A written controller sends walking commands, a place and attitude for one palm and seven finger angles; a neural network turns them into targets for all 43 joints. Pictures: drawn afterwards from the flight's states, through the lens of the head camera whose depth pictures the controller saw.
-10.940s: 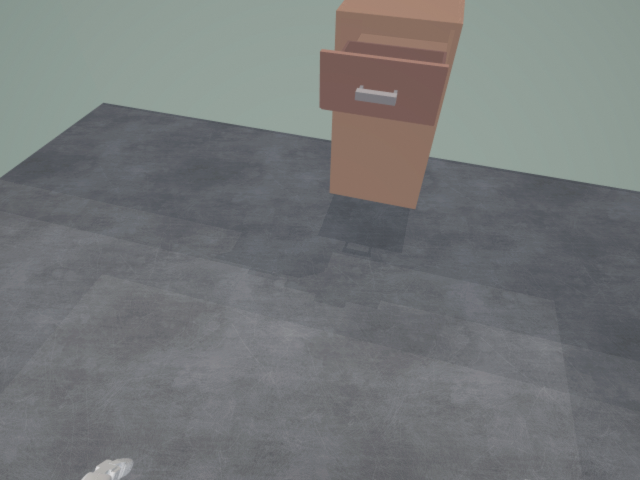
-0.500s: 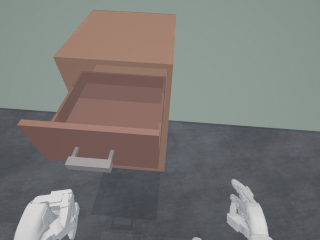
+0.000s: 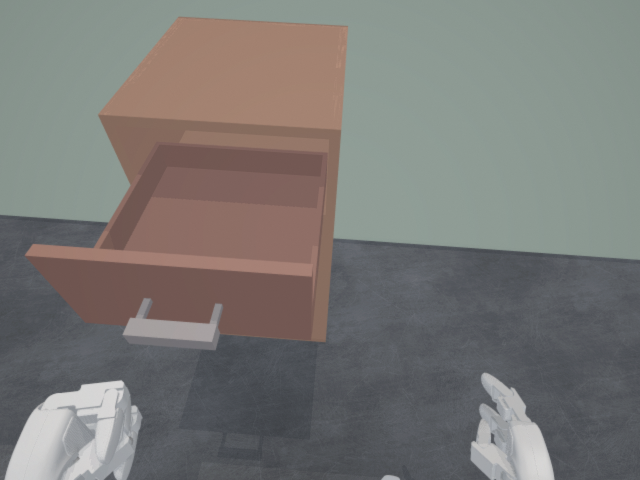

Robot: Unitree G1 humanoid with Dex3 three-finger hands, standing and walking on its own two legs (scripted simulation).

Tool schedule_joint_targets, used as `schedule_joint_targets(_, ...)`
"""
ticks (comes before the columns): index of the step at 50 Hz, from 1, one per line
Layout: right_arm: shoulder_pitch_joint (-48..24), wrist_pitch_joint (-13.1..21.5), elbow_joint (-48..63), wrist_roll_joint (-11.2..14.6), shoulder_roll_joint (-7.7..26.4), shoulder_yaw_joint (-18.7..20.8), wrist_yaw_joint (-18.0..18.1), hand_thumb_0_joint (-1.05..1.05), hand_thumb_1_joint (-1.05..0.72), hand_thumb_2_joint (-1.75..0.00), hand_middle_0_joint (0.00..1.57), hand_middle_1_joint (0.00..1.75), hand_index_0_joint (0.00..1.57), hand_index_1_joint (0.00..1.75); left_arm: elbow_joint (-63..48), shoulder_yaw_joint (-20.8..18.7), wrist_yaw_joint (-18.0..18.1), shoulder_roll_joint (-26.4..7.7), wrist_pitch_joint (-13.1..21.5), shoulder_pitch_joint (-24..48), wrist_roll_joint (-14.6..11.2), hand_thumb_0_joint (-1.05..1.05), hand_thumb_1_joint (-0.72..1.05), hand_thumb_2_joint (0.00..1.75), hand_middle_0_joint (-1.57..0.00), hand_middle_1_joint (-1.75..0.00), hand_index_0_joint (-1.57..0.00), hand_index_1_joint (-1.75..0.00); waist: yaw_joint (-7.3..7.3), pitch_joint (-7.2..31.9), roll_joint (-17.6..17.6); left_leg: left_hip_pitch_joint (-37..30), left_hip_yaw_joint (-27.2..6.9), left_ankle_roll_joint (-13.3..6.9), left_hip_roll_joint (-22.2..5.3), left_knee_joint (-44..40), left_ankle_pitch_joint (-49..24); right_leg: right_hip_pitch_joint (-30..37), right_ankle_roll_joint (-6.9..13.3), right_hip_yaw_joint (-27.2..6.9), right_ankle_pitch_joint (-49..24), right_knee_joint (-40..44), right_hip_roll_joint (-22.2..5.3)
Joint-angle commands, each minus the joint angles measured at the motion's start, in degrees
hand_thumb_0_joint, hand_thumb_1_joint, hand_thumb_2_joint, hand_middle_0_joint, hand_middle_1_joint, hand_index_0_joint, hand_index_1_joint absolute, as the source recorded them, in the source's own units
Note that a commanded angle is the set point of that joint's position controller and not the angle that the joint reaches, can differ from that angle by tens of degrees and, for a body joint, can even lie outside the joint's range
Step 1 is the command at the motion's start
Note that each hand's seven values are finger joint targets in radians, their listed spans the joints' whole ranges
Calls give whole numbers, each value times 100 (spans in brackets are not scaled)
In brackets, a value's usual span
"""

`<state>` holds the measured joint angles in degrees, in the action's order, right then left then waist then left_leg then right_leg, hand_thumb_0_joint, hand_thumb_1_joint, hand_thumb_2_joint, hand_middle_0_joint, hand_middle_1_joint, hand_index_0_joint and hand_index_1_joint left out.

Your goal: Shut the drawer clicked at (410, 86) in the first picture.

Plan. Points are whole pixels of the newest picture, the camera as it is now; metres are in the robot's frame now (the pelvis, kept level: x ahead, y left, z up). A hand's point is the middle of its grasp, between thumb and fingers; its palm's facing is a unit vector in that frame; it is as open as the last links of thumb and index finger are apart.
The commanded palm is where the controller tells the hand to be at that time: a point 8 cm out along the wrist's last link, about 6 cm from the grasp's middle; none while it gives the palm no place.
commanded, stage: bring the fist close to the handle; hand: left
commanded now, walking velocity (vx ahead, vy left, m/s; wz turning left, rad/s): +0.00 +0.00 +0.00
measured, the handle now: (177, 320) +0.33 +0.23 -0.02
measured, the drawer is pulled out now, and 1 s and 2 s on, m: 0.29 0.29 0.28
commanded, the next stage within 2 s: push the drawer shut in 1.50 s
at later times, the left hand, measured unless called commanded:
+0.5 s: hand (160, 435) +0.17 +0.18 +0.04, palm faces +0.02 -1.00 -0.07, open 3.3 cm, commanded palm +0.13 +0.25 +0.04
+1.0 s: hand (176, 405) +0.21 +0.19 -0.01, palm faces +0.01 -1.00 -0.06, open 3.3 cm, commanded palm +0.18 +0.25 -0.01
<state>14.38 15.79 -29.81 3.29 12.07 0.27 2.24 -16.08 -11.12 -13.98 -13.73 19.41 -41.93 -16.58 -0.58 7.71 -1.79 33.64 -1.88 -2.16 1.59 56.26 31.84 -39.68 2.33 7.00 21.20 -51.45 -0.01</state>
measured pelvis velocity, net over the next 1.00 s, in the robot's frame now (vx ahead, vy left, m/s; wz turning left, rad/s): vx -0.02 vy -0.01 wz -0.01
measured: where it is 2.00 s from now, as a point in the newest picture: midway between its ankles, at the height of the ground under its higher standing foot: outside the picture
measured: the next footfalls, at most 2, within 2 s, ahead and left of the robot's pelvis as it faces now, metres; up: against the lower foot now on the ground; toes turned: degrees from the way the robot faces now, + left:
none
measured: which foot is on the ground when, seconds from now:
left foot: down 0.00-1.00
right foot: down 0.00-1.00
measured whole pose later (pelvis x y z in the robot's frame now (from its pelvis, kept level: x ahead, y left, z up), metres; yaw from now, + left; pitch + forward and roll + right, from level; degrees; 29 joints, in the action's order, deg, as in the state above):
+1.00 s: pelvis -0.02 -0.01 -0.04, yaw +0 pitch +18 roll -2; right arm 12.2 12.3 -30.5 1.6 13.4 -0.5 2.1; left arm 3.3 -12.0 -15.9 -13.9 25.8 -21.2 -16.3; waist 1.3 9.2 -0.8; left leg 52.4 -1.5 -1.8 1.8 70.0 35.7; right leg -58.8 3.2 7.2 24.4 -64.8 -0.8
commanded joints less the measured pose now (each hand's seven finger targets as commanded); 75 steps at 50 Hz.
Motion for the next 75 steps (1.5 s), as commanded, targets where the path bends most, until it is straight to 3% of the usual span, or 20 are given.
schedule_joint_targets(1,-495,430,971,0,680,244,24,0,-90,-90,20,30,20,30,-1110,-196,-26,-449,445,-254,-58,0,90,90,-140,-160,-140,-160,2,417,-62,481,-198,226,-52,-963,-1868,1142,-41,-330,-545,684,-29)
schedule_joint_targets(4,-497,451,993,-2,719,234,29,0,-90,-90,20,30,20,30,-1144,-82,-42,-442,420,-131,28,0,90,90,-140,-160,-140,-160,41,362,-35,496,-222,198,-54,-984,-1648,1039,-43,-336,-295,699,-30)
schedule_joint_targets(8,-504,379,943,-23,734,235,84,0,-90,-90,20,30,20,30,-857,-323,72,-631,418,212,94,0,90,90,-140,-160,-140,-160,54,206,197,773,-216,155,-41,-929,-1253,898,-53,-407,178,745,-43)
schedule_joint_targets(10,-482,355,955,-34,720,207,86,0,-90,-90,20,30,20,30,-745,-228,93,-494,463,398,100,0,90,90,-140,-160,-140,-160,74,149,45,836,-214,168,-23,-923,-1081,750,-56,-383,375,684,-51)
schedule_joint_targets(14,-414,345,953,-75,711,213,57,0,-90,-90,20,30,20,30,-737,-258,91,-497,577,405,68,0,90,90,-140,-160,-140,-160,16,661,-144,791,-178,189,10,-771,-1528,923,-31,-385,-178,493,-63)
schedule_joint_targets(16,-431,320,947,-75,710,246,49,0,-90,-90,20,30,20,30,-639,-266,42,-503,618,376,75,0,90,90,-140,-160,-140,-160,20,774,1,869,-151,180,5,-689,-1623,973,-46,-413,-336,434,-76)
schedule_joint_targets(20,-465,259,901,-74,728,250,46,0,-90,-90,20,30,20,30,-290,-253,-25,-492,631,624,66,0,90,90,-140,-160,-140,-160,95,543,49,1162,-152,159,4,-584,-1370,755,-50,-467,-44,417,-81)
schedule_joint_targets(23,-497,218,905,-92,762,257,65,0,-90,-90,20,30,20,30,-184,-327,-18,-549,671,706,61,0,90,90,-140,-160,-140,-160,97,599,130,1300,-152,124,-7,-498,-1300,676,-47,-505,85,378,-85)
schedule_joint_targets(32,-404,182,831,-142,818,239,82,0,-90,-90,20,30,20,30,124,-340,34,-610,987,1487,52,0,90,90,-140,-160,-140,-160,158,992,-105,1654,-136,136,0,-150,-1153,329,-55,-572,260,5,-112)
schedule_joint_targets(40,-389,47,813,-120,877,274,92,0,-90,-90,20,30,20,30,616,-572,-160,-792,879,1791,-41,0,90,90,-140,-160,-140,-160,123,1412,61,1911,-103,114,-11,87,-1434,480,-69,-648,-204,-234,-129)
schedule_joint_targets(50,-399,-67,759,-162,908,276,49,0,-90,-90,20,30,20,30,1038,-583,-201,-784,1121,2259,-51,0,90,90,-140,-160,-140,-160,159,1492,52,2243,-116,115,-21,411,-1400,27,-52,-622,-203,-620,-109)
schedule_joint_targets(54,-361,-95,758,-174,954,261,25,0,-90,-90,20,30,20,30,1062,-429,-281,-731,1148,2530,-44,0,90,90,-140,-160,-140,-160,205,1636,-138,2228,-140,129,-21,515,-1465,-221,-35,-544,-272,-824,-94)
schedule_joint_targets(58,-362,-141,851,-174,990,268,30,0,-90,-90,20,30,20,30,738,-488,-257,-902,1156,2662,-60,0,90,90,-140,-160,-140,-160,154,1896,-177,2132,-176,145,-28,497,-1552,-197,-26,-524,-282,-896,-77)
schedule_joint_targets(59,-346,-163,879,-173,969,270,19,0,-90,-90,20,30,20,30,586,-561,-241,-942,1145,2536,-74,0,90,90,-140,-160,-140,-160,66,2073,-284,2043,-168,167,-19,461,-1711,-50,-14,-530,-434,-909,-89)
schedule_joint_targets(62,-354,-269,909,-149,934,284,12,0,-90,-90,20,30,20,30,623,-678,-141,-949,1009,2263,-85,0,90,90,-140,-160,-140,-160,28,2017,-174,2078,-148,173,-22,409,-1730,67,-32,-517,-487,-850,-86)
schedule_joint_targets(64,-372,-327,927,-150,902,256,-16,0,-90,-90,20,30,20,30,655,-436,-117,-727,917,2193,-52,0,90,90,-140,-160,-140,-160,80,1876,-316,2044,-156,183,-14,385,-1717,-75,-26,-459,-454,-869,-67)
schedule_joint_targets(68,-398,-414,946,-146,950,266,-1,0,-90,-90,20,30,20,30,964,-382,-80,-652,790,2146,-36,0,90,90,-140,-160,-140,-160,187,1517,158,2286,-207,146,-31,406,-1371,-280,-38,-411,-134,-817,-36)
schedule_joint_targets(70,-380,-410,969,-132,983,267,15,0,-90,-90,20,30,20,30,874,-414,-112,-756,834,2399,-26,0,90,90,-140,-160,-140,-160,233,1536,122,2359,-179,131,-23,465,-1139,-336,-57,-500,76,-778,-59)
schedule_joint_targets(73,-350,-386,998,-152,968,258,37,0,-90,-90,20,30,20,30,765,-480,-155,-816,936,2340,-73,0,90,90,-140,-160,-140,-160,174,1647,84,2323,-194,145,-19,480,-1278,-263,-25,-488,-42,-847,-38)
schedule_joint_targets(75,-336,-363,1017,-151,956,252,38,0,-90,-90,20,30,20,30,536,-404,-186,-785,1037,2366,-89,0,90,90,-140,-160,-140,-160,159,1791,-118,2160,-188,171,-16,474,-1412,-257,-22,-492,-166,-871,-47)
